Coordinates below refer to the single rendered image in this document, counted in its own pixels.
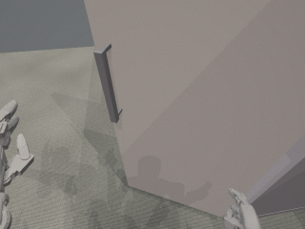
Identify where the handle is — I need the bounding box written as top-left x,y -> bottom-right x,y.
93,43 -> 123,123

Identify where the robot left hand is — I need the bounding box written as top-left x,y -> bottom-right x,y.
0,100 -> 34,193

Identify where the fridge door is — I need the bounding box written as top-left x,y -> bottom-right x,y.
84,0 -> 305,218

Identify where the left robot forearm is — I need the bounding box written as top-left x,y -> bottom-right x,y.
0,192 -> 12,229

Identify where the robot right hand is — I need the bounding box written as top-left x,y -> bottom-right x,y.
224,188 -> 261,229

